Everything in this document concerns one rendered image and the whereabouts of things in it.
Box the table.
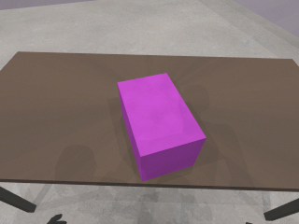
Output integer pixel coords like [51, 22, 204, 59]
[0, 51, 299, 221]

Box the carton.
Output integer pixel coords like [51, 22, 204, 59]
[117, 73, 206, 182]

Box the left robot hand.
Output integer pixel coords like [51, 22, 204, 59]
[47, 214, 67, 224]

